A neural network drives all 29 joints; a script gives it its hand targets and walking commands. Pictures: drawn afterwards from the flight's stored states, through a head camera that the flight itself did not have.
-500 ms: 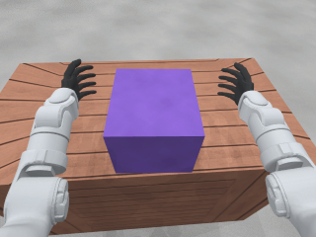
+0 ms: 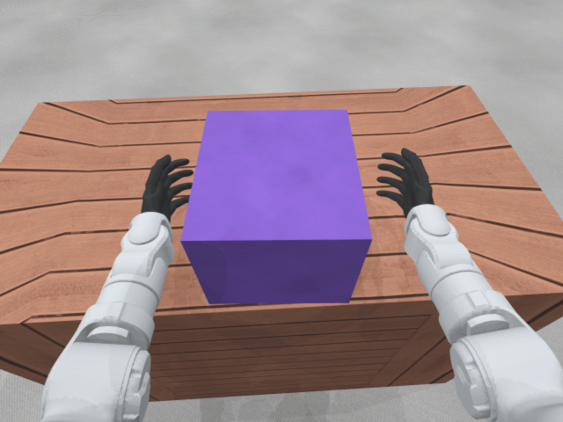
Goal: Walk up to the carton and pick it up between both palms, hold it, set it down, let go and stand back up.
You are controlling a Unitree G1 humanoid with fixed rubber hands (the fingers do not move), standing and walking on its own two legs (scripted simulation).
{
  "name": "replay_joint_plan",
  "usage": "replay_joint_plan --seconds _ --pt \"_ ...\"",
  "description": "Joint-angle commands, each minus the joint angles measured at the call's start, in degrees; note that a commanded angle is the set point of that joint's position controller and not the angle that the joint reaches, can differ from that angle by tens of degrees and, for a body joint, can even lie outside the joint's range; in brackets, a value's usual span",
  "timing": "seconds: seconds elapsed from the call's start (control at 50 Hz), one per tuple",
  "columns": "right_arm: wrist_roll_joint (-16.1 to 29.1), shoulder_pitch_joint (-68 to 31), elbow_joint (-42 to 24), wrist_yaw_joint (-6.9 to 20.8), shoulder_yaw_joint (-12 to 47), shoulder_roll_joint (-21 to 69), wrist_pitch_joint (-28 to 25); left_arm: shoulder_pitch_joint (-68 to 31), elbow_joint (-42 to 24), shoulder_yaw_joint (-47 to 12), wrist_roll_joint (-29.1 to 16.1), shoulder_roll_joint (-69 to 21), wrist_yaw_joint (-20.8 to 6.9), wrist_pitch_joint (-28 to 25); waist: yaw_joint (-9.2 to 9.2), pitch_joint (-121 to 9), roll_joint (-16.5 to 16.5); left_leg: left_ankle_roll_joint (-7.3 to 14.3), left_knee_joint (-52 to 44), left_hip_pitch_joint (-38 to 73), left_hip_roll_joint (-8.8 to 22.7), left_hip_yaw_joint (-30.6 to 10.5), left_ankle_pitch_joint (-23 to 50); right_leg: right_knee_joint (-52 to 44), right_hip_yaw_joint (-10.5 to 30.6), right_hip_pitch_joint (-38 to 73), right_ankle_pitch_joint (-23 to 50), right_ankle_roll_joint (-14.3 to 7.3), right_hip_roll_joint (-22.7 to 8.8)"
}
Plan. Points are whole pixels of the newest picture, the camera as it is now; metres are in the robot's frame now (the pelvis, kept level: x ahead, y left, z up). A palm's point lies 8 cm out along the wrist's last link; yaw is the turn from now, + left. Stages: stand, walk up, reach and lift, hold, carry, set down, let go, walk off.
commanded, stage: reach and lift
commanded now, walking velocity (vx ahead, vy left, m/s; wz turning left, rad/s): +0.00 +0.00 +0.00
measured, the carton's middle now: (278, 206) +0.44 +0.04 +0.04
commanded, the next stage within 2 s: none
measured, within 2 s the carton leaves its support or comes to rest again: leaves its support in 1.76 s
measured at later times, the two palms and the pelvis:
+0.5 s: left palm (171, 213) +0.40 +0.20 +0.07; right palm (386, 211) +0.41 -0.12 +0.06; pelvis -0.01 +0.00 +0.00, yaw +0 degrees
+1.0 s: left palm (175, 216) +0.39 +0.19 +0.07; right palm (394, 220) +0.39 -0.13 +0.07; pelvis +0.02 +0.01 +0.01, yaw +0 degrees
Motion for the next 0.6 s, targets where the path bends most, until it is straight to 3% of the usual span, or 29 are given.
replay_joint_plan --seconds 0.0,0.06,0.1,0.14,0.26,0.28,0.32,0.36,0.42,0.44,0.52,0.56,0.58 --pt "1.9 -29.4 -7.8 -1.0 0.6 -8.2 -3.5 -26.2 -6.4 4.8 3.0 8.6 -1.1 -4.1 0.38 -37.4 -2.4 -1.2 2.9 19.0 -3.8 3.9 27.1 1.2 -0.8 14.1 22.9 1.8 2.3" --pt "2.5 -28.3 -4.4 -1.3 1.6 -7.1 -2.8 -24.4 -2.9 5.5 4.6 7.1 -1.5 -3.2 0.23 -31.7 -3.8 -0.8 0.9 18.5 -3.5 3.7 25.0 -0.2 -0.6 13.7 19.7 1.5 2.3" --pt "2.1 -28.4 -2.7 -1.4 2.2 -5.3 -2.6 -24.7 -2.6 6.0 6.1 6.4 -1.2 -3.2 1.60 -29.8 -2.1 -1.2 0.3 19.3 -3.9 4.4 24.7 -1.4 -0.5 12.5 15.9 1.4 2.1" --pt "2.1 -29.7 -3.8 -1.2 2.1 -4.0 -2.7 -25.0 -2.9 5.7 5.7 4.7 -0.7 -3.5 1.01 -29.5 -2.8 -1.2 -0.3 19.2 -3.6 4.2 23.2 -1.8 -0.9 12.3 14.5 0.8 2.1" --pt "-1.7 -31.2 -4.3 -0.7 -2.7 -1.7 -3.4 -31.1 -3.4 2.1 4.8 0.3 0.9 -6.2 -0.03 -30.1 2.5 -2.1 -1.2 19.5 -3.2 4.4 17.2 -3.1 -1.4 6.8 4.3 -1.0 1.5" --pt "-2.8 -31.1 -3.7 -0.8 -3.2 -1.2 -3.6 -31.5 -3.4 2.3 5.4 0.4 1.2 -6.6 0.55 -31.2 3.1 -2.1 -0.9 19.8 -3.5 4.6 17.6 -2.9 -1.1 7.0 4.3 -0.8 1.4" --pt "-4.5 -31.2 -4.3 -1.0 -5.1 -0.2 -3.9 -32.8 -4.1 1.7 5.5 -1.1 1.7 -7.7 -1.07 -32.6 3.2 -2.4 -0.6 19.8 -3.6 4.6 16.7 -2.8 -1.4 6.7 4.1 -0.9 1.3" --pt "-6.1 -30.6 -5.0 -1.3 -5.7 1.9 -4.7 -32.7 -3.5 1.9 6.5 -1.9 1.7 -8.8 -0.79 -34.5 2.5 -2.3 0.3 20.2 -3.6 5.0 18.3 -2.2 -0.9 7.8 6.7 -0.8 1.3" --pt "-8.8 -30.6 -4.8 -2.0 -7.5 2.3 -5.4 -32.2 -3.2 2.4 7.3 -3.6 1.5 -9.4 -2.30 -37.5 2.2 -2.5 1.5 20.8 -3.7 4.7 20.7 -1.5 -1.8 8.5 9.9 -0.5 1.4" --pt "-9.8 -30.8 -5.6 -2.4 -8.2 2.5 -5.7 -32.1 -3.1 3.7 8.1 -3.6 1.5 -9.3 -1.49 -37.6 1.4 -2.6 2.0 20.7 -3.8 4.9 21.5 -1.0 -1.9 9.3 10.5 0.0 1.5" --pt "-11.6 -30.6 -5.7 -2.6 -9.1 4.9 -5.5 -30.7 -2.5 4.1 10.4 -7.3 0.8 -8.5 -2.23 -36.0 0.1 -2.7 1.6 22.5 -3.4 4.9 23.5 -2.4 -1.8 9.3 10.7 -0.3 1.7" --pt "-12.4 -30.6 -6.8 -2.2 -8.8 7.3 -6.0 -31.0 -3.7 4.9 10.9 -9.1 0.6 -8.8 -1.06 -36.4 -1.6 -2.8 1.7 22.7 -3.4 5.3 25.4 -2.3 -1.8 10.8 11.8 -0.2 2.1" --pt "-12.9 -30.3 -5.9 -2.0 -8.8 8.6 -6.2 -31.1 -3.6 5.3 11.9 -9.8 0.5 -9.0 -1.39 -35.3 -1.1 -2.7 1.6 23.5 -3.6 5.4 26.2 -2.1 -2.2 11.0 12.7 -0.1 2.2"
